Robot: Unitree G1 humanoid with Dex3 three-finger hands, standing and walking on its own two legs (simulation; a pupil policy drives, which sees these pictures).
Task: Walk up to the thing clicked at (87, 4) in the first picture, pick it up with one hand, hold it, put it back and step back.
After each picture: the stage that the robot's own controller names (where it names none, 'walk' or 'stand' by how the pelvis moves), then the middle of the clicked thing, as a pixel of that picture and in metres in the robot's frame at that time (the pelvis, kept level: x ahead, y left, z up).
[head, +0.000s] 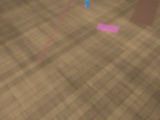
stand; (87, 3) +2.18 -0.06 -0.72
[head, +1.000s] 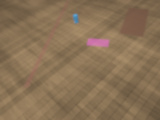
walk; (75, 18) +2.03 +0.22 -0.71
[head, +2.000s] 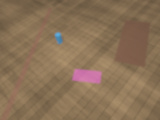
walk; (58, 38) +1.36 +0.40 -0.72
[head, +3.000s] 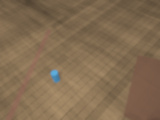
walk; (55, 76) +0.85 +0.34 -0.71
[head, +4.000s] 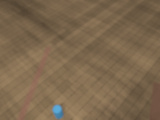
walk; (58, 112) +0.50 +0.23 -0.69
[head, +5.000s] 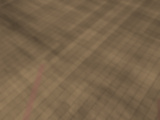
stand; out of the picture +0.30 +0.24 -0.69
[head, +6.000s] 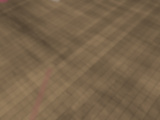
stand; out of the picture +0.28 +0.21 -0.72
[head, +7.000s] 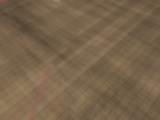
stand; out of the picture +0.28 +0.23 -0.72
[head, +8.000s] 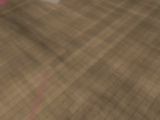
stand; out of the picture +0.27 +0.23 -0.73
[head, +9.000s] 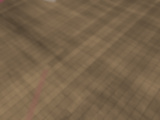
stand; out of the picture +0.27 +0.23 -0.73
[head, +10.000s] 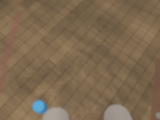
go down; (40, 107) +0.31 +0.24 -0.52
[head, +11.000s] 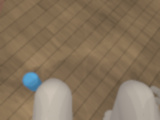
go down; (33, 82) +0.35 +0.25 -0.32
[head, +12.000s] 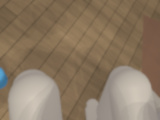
close in; out of the picture +0.33 +0.27 -0.24
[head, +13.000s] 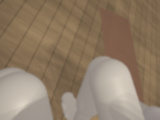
close; out of the picture +0.33 +0.27 -0.21
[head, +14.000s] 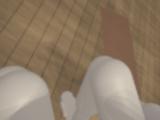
close; out of the picture +0.34 +0.28 -0.21
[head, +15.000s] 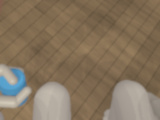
lift; (14, 88) +0.29 +0.24 -0.05
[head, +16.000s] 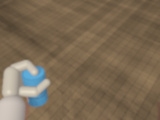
hold; (35, 86) +0.32 +0.17 +0.05
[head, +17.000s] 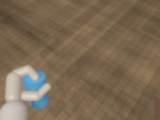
hold; (37, 90) +0.32 +0.18 +0.00
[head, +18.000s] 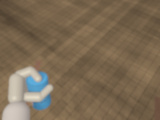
hold; (39, 91) +0.32 +0.17 +0.00
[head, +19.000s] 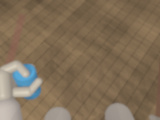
crouch; (28, 82) +0.35 +0.20 -0.06
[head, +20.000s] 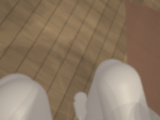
lower; out of the picture +0.37 +0.28 -0.19
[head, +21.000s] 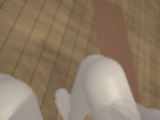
lower; out of the picture +0.38 +0.29 -0.21
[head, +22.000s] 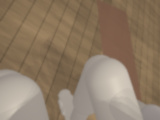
lower; out of the picture +0.37 +0.29 -0.21
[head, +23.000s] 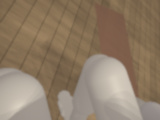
lower; out of the picture +0.37 +0.28 -0.21
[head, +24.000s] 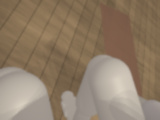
lower; out of the picture +0.36 +0.28 -0.21
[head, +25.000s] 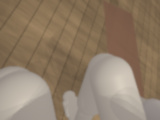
withdraw; out of the picture +0.34 +0.26 -0.21
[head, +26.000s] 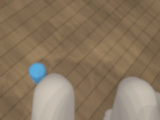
walk; (38, 74) +0.38 +0.22 -0.28
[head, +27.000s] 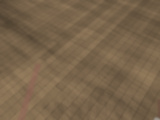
stand; out of the picture +0.30 +0.20 -0.65
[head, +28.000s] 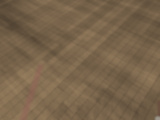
stand; out of the picture +0.31 +0.22 -0.67
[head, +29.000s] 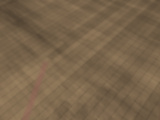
stand; out of the picture +0.32 +0.20 -0.69
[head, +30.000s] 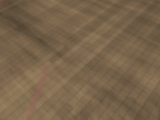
walk; out of the picture +0.33 +0.21 -0.72
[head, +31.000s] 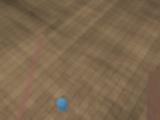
walk; (61, 104) +0.48 +0.15 -0.70
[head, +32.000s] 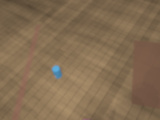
walk; (57, 72) +0.79 +0.31 -0.69
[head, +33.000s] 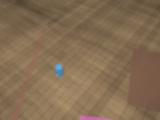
stand; (59, 70) +0.92 +0.25 -0.71
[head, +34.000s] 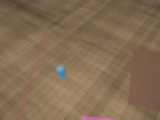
stand; (60, 72) +0.94 +0.25 -0.73
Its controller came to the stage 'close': yes
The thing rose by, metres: 0.72
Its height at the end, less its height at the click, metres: +0.00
